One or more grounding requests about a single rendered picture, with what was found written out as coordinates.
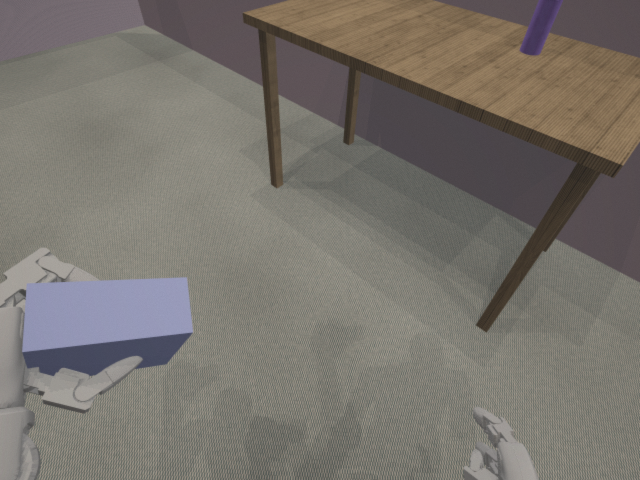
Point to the sponge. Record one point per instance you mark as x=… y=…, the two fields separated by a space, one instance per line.
x=87 y=326

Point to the right robot hand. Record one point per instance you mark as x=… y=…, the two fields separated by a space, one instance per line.
x=511 y=461

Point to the left robot hand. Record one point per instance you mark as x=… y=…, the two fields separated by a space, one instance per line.
x=67 y=389

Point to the left robot forearm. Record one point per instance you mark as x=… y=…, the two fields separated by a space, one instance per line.
x=19 y=456

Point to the table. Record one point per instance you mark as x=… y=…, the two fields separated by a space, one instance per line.
x=575 y=99

